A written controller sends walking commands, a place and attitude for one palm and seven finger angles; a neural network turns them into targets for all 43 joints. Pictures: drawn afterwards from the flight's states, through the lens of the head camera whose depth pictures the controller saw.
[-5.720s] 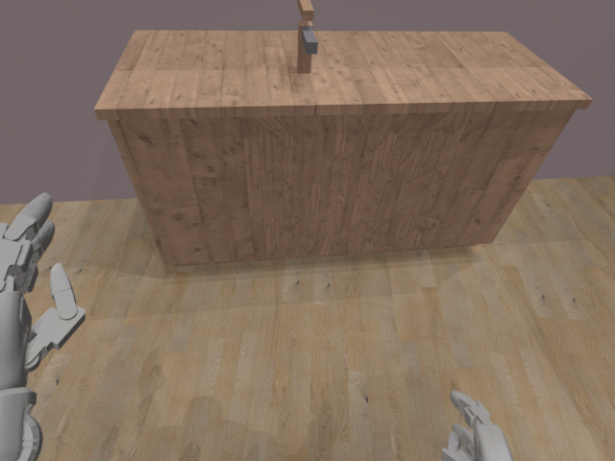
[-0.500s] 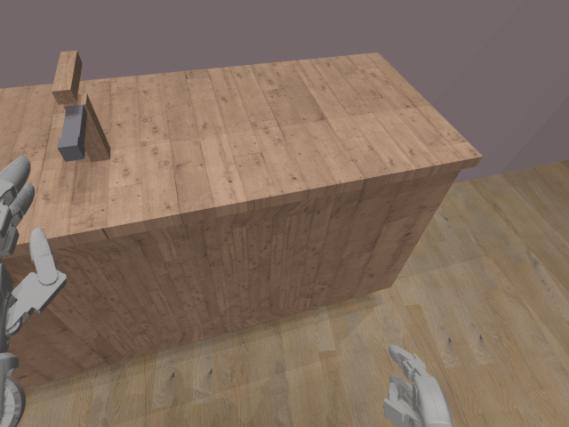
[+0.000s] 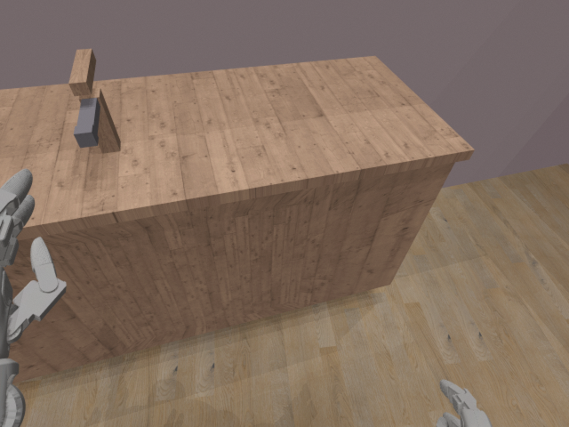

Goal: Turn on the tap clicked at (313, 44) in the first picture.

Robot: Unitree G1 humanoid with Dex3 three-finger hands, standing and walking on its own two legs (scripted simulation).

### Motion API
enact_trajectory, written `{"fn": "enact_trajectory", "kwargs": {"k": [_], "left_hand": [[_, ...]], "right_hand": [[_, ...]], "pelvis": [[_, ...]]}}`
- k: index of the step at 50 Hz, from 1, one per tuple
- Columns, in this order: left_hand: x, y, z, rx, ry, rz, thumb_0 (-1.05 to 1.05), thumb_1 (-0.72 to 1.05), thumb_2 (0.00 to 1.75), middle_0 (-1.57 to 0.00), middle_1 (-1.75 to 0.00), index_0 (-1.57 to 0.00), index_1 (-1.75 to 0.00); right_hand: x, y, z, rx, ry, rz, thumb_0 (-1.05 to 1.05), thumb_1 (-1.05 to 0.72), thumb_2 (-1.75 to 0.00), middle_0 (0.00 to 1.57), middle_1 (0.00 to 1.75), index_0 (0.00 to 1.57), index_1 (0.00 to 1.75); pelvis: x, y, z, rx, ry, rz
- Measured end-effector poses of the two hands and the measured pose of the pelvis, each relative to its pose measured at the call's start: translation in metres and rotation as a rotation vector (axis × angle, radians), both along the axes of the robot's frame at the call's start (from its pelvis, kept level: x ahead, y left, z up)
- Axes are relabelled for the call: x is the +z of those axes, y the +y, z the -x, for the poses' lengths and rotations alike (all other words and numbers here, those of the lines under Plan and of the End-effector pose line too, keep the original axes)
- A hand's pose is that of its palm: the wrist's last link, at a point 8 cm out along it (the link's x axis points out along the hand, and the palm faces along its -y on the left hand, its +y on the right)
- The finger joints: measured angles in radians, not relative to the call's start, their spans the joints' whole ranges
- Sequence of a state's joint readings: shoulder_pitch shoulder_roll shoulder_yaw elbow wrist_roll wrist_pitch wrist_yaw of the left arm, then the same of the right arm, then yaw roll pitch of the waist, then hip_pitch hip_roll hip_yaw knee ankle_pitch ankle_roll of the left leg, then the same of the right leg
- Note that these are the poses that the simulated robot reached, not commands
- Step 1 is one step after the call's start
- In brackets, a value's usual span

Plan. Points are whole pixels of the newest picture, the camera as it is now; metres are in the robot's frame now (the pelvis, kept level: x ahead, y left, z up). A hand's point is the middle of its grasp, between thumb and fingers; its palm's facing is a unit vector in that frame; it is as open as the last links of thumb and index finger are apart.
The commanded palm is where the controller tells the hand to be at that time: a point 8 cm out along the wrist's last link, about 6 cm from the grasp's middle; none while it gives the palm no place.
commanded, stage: come to a stop and stand still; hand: left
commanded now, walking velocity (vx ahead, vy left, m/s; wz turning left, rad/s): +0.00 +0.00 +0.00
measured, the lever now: (86, 136) +0.52 +0.38 +0.11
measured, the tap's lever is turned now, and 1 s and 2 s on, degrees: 0 0 0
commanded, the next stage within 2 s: look again from close up in 0.10 s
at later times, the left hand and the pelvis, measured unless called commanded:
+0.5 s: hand (61, 322) +0.18 +0.24 +0.15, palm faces +0.30 -0.89 -0.34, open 7.4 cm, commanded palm +0.13 +0.29 +0.18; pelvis -0.03 +0.01 +0.00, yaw -1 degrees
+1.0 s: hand (17, 264) +0.23 +0.30 +0.16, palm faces +0.47 -0.83 -0.32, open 7.4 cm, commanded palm +0.18 +0.32 +0.18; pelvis +0.02 +0.04 -0.01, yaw +0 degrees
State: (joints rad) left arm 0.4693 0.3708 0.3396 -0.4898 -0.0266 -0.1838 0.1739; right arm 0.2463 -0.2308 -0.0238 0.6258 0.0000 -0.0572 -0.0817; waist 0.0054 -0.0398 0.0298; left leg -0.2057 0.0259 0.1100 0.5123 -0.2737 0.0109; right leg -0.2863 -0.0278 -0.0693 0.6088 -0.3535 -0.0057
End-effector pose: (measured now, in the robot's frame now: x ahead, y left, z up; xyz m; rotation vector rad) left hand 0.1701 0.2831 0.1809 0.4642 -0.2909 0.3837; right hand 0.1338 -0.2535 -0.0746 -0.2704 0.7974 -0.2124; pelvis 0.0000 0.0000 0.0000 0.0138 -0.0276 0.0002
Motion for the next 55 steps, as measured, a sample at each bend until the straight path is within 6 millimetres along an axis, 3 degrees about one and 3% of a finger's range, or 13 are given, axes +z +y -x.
{"fn": "enact_trajectory", "kwargs": {"k": [6,10,14,17,24,28,33,39,46,50,55], "left_hand": [[0.008,-0.008,0.001,-0.004,-0.021,-0.036,0.02,0.89,0.9,-0.21,-0.3,-0.21,-0.3],[0.01,-0.015,0.005,-0.005,-0.006,-0.036,0.02,0.89,0.9,-0.21,-0.3,-0.21,-0.3],[0.026,0.018,-0.005,0.035,-0.051,-0.147,0.02,0.89,0.9,-0.22,-0.3,-0.22,-0.3],[0.017,0.032,-0.005,0.075,-0.037,-0.067,0.02,0.89,0.9,-0.22,-0.3,-0.22,-0.3],[-0.019,-0.002,0.02,-0.097,0.065,0.064,0.02,0.9,0.9,-0.21,-0.3,-0.21,-0.3],[-0.019,0.016,0.026,-0.089,0.038,0.053,0.02,0.89,0.9,-0.22,-0.3,-0.22,-0.3],[0.0,0.048,0.026,0.003,-0.069,0.025,0.02,0.89,0.9,-0.22,-0.3,-0.22,-0.3],[0.004,0.048,0.024,0.0,-0.093,0.036,0.02,0.89,0.9,-0.21,-0.3,-0.21,-0.3],[-0.011,0.055,0.004,0.013,-0.046,0.038,0.02,0.89,0.9,-0.21,-0.3,-0.21,-0.3],[-0.008,0.056,-0.02,0.024,-0.07,0.037,0.02,0.89,0.9,-0.21,-0.3,-0.21,-0.3],[0.003,0.038,-0.058,-0.033,-0.116,0.012,0.02,0.89,0.9,-0.21,-0.3,-0.21,-0.3]], "right_hand": [[-0.004,0.033,-0.016,0.074,-0.067,-0.106,0.01,-0.91,-0.9,0.2,0.3,0.2,0.3],[-0.01,0.044,-0.022,0.106,-0.067,-0.161,0.01,-0.9,-0.9,0.2,0.3,0.21,0.3],[-0.011,0.044,-0.017,0.157,-0.045,-0.144,0.01,-0.9,-0.9,0.21,0.3,0.21,0.3],[-0.004,0.039,-0.011,0.146,-0.063,-0.14,0.01,-0.9,-0.9,0.21,0.3,0.21,0.3],[0.015,0.029,0.006,0.109,-0.111,-0.065,0.02,-0.9,-0.9,0.2,0.3,0.21,0.3],[0.025,0.034,0.013,0.111,-0.102,-0.015,0.02,-0.91,-0.9,0.2,0.3,0.2,0.3],[0.028,0.051,0.009,0.152,-0.111,-0.014,0.02,-0.91,-0.9,0.2,0.3,0.2,0.3],[0.021,0.076,-0.007,0.184,-0.136,-0.07,0.02,-0.9,-0.9,0.2,0.3,0.21,0.3],[0.01,0.093,-0.034,0.202,-0.123,-0.091,0.02,-0.9,-0.9,0.21,0.3,0.21,0.3],[0.005,0.092,-0.05,0.195,-0.12,-0.097,0.02,-0.9,-0.9,0.21,0.3,0.21,0.3],[0.0,0.082,-0.069,0.17,-0.113,-0.108,0.02,-0.9,-0.9,0.21,0.3,0.21,0.3]], "pelvis": [[-0.001,-0.006,0.003,0.012,-0.006,0.014],[-0.001,-0.009,0.007,0.014,0.002,0.031],[0.0,-0.012,0.02,0.0,0.0,0.026],[0.003,-0.006,0.026,-0.007,-0.01,0.013],[0.004,0.011,0.029,-0.014,-0.016,0.019],[0.006,0.016,0.031,-0.005,-0.016,0.028],[0.006,0.024,0.032,0.017,-0.018,0.031],[0.003,0.034,0.021,0.028,-0.014,0.043],[-0.004,0.039,-0.003,0.017,-0.011,0.038],[-0.006,0.038,-0.019,-0.004,-0.014,0.026],[-0.009,0.034,-0.04,-0.008,0.001,0.05]]}}
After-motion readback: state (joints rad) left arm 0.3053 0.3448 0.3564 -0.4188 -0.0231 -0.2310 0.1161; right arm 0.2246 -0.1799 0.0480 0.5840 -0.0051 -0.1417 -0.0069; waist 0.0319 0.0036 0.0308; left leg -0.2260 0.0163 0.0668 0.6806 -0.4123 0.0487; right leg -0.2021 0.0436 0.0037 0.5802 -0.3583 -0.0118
